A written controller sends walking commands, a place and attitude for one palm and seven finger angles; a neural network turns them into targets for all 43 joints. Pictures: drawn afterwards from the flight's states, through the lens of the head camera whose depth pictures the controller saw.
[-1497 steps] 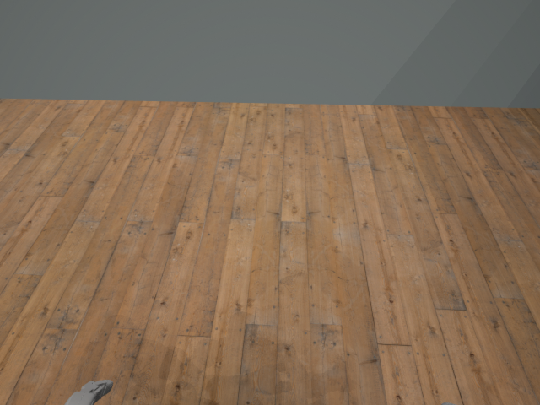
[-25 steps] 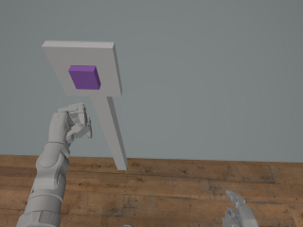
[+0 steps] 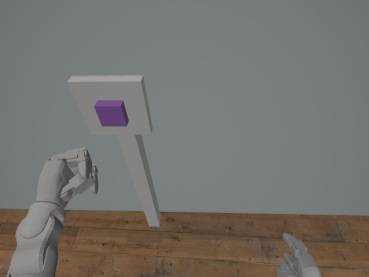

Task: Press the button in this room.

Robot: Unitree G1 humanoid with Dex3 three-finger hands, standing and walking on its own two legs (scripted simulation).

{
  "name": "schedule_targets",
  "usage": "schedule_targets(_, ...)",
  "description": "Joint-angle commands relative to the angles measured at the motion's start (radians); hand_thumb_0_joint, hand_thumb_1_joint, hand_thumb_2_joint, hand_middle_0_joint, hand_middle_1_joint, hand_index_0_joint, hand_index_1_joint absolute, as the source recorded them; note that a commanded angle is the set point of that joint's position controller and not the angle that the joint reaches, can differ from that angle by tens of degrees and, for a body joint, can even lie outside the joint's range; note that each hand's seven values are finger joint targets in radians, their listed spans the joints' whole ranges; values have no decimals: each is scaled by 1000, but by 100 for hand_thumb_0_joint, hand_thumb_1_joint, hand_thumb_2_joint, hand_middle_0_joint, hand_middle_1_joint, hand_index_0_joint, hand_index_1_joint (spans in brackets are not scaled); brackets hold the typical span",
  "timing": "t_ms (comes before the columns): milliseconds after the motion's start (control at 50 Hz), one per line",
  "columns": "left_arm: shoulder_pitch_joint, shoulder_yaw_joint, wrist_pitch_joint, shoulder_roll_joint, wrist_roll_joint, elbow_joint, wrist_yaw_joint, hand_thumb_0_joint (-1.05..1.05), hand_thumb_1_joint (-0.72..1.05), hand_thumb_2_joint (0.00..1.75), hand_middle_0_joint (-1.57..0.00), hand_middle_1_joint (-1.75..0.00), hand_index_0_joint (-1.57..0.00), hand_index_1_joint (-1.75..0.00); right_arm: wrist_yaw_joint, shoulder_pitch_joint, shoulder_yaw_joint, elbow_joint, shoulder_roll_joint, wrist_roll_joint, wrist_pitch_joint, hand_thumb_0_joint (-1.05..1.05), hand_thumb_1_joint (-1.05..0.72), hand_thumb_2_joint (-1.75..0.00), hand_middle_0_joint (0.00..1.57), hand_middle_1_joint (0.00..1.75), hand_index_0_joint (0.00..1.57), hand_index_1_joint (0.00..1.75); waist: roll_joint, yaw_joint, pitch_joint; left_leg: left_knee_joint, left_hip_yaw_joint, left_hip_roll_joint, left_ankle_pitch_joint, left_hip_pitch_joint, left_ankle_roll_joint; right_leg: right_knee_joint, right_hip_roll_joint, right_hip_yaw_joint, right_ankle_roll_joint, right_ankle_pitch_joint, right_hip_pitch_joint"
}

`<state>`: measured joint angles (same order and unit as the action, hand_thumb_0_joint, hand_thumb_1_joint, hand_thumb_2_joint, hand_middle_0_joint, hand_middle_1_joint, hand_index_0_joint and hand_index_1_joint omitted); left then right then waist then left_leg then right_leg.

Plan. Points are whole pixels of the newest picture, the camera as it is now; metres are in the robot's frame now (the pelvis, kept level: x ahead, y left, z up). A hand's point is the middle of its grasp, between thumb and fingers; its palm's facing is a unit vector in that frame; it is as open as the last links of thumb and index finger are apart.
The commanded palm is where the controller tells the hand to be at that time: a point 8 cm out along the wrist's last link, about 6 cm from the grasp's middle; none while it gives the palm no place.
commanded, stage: draw the hand back to the body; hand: left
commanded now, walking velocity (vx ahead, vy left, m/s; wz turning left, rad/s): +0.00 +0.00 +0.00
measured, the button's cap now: (112, 113) +0.49 +0.23 +0.10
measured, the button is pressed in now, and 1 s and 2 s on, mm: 0 0 0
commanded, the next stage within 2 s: step back with the hand held close in 0.98 s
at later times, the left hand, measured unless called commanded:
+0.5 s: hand (55, 188) +0.23 +0.24 +0.16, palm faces +0.35 -0.87 -0.35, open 3.1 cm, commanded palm +0.17 +0.28 +0.17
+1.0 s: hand (32, 204) +0.19 +0.25 +0.17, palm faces +0.41 -0.83 -0.38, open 3.1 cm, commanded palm +0.14 +0.29 +0.19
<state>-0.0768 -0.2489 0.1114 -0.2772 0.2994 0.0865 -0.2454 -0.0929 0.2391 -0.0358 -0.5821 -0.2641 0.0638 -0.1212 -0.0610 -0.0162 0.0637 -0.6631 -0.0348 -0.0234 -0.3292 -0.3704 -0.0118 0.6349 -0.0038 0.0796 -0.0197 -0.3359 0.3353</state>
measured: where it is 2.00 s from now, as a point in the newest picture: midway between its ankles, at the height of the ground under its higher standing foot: outside the picture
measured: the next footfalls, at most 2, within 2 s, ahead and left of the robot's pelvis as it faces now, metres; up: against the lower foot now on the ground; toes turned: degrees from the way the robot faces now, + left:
none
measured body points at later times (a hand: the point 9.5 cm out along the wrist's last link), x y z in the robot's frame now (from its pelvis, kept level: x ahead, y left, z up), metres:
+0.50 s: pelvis +0.02 +0.01 +0.02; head +0.00 -0.02 +0.47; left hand +0.20 +0.28 +0.18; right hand +0.21 -0.20 -0.07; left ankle +0.01 +0.11 -0.72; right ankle +0.00 -0.11 -0.72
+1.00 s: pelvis +0.01 +0.01 +0.02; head -0.01 -0.01 +0.47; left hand +0.16 +0.29 +0.19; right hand +0.20 -0.21 -0.06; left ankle +0.01 +0.11 -0.72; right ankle +0.00 -0.11 -0.72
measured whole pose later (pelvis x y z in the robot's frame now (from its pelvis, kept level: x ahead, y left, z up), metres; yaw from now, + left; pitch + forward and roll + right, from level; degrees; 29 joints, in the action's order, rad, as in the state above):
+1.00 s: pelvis +0.01 +0.01 +0.02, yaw -1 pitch -5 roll -1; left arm -0.53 -0.26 0.07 -0.31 0.05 -0.47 0.11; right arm -0.08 0.19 -0.03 -0.62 -0.22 -0.01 -0.10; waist -0.07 -0.08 -0.03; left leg -0.42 -0.05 -0.01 -0.24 -0.09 -0.02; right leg 0.37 0.00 0.06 -0.01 -0.22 0.05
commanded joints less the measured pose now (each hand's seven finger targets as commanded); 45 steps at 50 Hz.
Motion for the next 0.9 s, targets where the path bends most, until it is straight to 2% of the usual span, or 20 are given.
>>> schedule_targets(0,190,-88,47,-289,-118,-354,141,0,90,90,-130,-150,-130,-150,-13,-146,45,153,-97,-18,-68,0,-90,-90,20,30,20,30,44,-21,65,157,36,19,123,120,-27,-204,-15,-81,0,153,-50)
schedule_targets(20,96,-43,39,-194,-134,-319,203,0,90,90,-130,-150,-130,-150,-15,-146,38,149,-85,-24,-66,0,-90,-90,20,30,20,30,55,-8,22,177,35,17,100,132,-26,-224,-21,-73,2,120,-48)
schedule_targets(40,60,-26,30,-181,-143,-342,231,0,90,90,-130,-150,-130,-150,-13,-154,39,151,-87,-25,-65,0,-90,-90,20,30,20,30,106,-13,18,183,36,14,100,135,-29,-239,-18,-76,6,110,-58)
schedule_targets(60,12,-5,22,-161,-159,-368,254,0,90,90,-130,-150,-130,-150,-11,-152,34,149,-82,-27,-57,0,-90,-90,20,30,20,30,69,-13,25,194,32,12,116,160,-30,-234,-21,-73,3,132,-88)
schedule_targets(100,-18,-29,20,-182,-179,-418,293,0,90,90,-130,-150,-130,-150,-10,-155,33,142,-76,-30,-43,0,-90,-90,20,30,20,30,28,-15,40,217,24,11,145,203,-28,-248,-19,-70,2,167,-126)
schedule_targets(140,-15,-39,21,-204,-198,-465,318,0,90,90,-130,-150,-130,-150,-9,-166,31,134,-79,-39,-38,0,-90,-90,20,30,20,30,26,-16,43,239,25,9,163,228,-28,-269,-13,-68,0,179,-151)
schedule_targets(220,-41,-30,25,-192,-225,-576,353,0,90,90,-130,-150,-130,-150,-6,-169,30,134,-70,-48,-39,0,-90,-90,20,30,20,30,-44,-17,74,274,28,7,228,301,-21,-274,-12,-57,-5,233,-198)
schedule_targets(260,-73,-21,21,-184,-228,-591,359,0,90,90,-130,-150,-130,-150,-5,-177,28,131,-71,-53,-40,0,-90,-90,20,30,20,30,-3,-17,34,287,30,7,227,296,-23,-290,-10,-55,-3,229,-204)
schedule_targets(340,-169,-33,12,-176,-236,-596,365,0,90,90,-130,-150,-130,-150,2,-180,33,123,-75,-58,-33,0,-90,-90,20,30,20,30,49,-27,12,298,32,4,282,308,-22,-300,-1,-49,-2,270,-224)
schedule_targets(420,-241,-57,15,-175,-240,-655,366,0,90,90,-130,-150,-130,-150,12,-181,37,129,-70,-61,-23,0,-90,-90,20,30,20,30,17,-36,12,308,35,2,329,317,-15,-291,-3,-43,-4,302,-249)
schedule_targets(440,-282,-72,12,-185,-238,-651,364,0,90,90,-130,-150,-130,-150,14,-185,38,127,-71,-64,-21,0,-90,-90,20,30,20,30,34,-44,0,307,36,1,336,309,-17,-297,0,-46,-4,310,-253)
schedule_targets(520,-347,-109,20,-199,-238,-735,364,0,90,90,-130,-150,-130,-150,21,-182,42,138,-61,-66,-18,0,-90,-90,20,30,20,30,18,-51,32,294,29,1,402,320,-15,-285,-2,-46,-2,368,-278)
schedule_targets(540,-367,-126,20,-215,-237,-746,364,0,90,90,-130,-150,-130,-150,20,-185,44,139,-64,-68,-18,0,-90,-90,20,30,20,30,39,-55,35,290,30,0,409,318,-15,-290,1,-48,-3,377,-284)
schedule_targets(580,-387,-131,22,-210,-237,-774,364,0,90,90,-130,-150,-130,-150,22,-181,43,139,-57,-64,-17,0,-90,-90,20,30,20,30,6,-54,30,286,29,-1,424,321,-12,-286,-1,-49,-2,383,-279)
schedule_targets(620,-396,-137,25,-211,-239,-798,366,0,90,90,-130,-150,-130,-150,23,-180,45,140,-56,-64,-22,0,-90,-90,20,30,20,30,-21,-51,11,288,27,-3,405,319,-8,-292,0,-48,-1,362,-262)
schedule_targets(680,-421,-148,28,-212,-238,-816,366,0,90,90,-130,-150,-130,-150,20,-180,46,140,-56,-64,-26,0,-90,-90,20,30,20,30,-9,-53,-11,289,28,-3,380,313,-10,-302,2,-50,-2,347,-251)
schedule_targets(740,-417,-118,20,-176,-240,-758,363,0,90,90,-130,-150,-130,-150,18,-180,51,130,-61,-66,-23,0,-90,-90,20,30,20,30,69,-42,-66,297,28,-5,334,301,-15,-323,9,-47,1,308,-218)
schedule_targets(820,-375,-122,26,-182,-244,-756,369,0,90,90,-130,-150,-130,-150,11,-178,50,127,-62,-67,-19,0,-90,-90,20,30,20,30,24,-42,-65,312,29,0,252,299,-17,-333,2,-53,1,227,-214)
schedule_targets(840,-371,-127,28,-193,-243,-765,370,0,90,90,-130,-150,-130,-150,9,-181,51,126,-64,-68,-22,0,-90,-90,20,30,20,30,42,-45,-53,312,32,1,251,302,-18,-338,4,-55,0,225,-222)
schedule_targets(880,-365,-130,33,-199,-245,-793,374,0,90,90,-130,-150,-130,-150,7,-183,47,129,-60,-70,-28,0,-90,-90,20,30,20,30,-10,-50,-25,311,32,5,254,310,-17,-329,-1,-59,-2,231,-237)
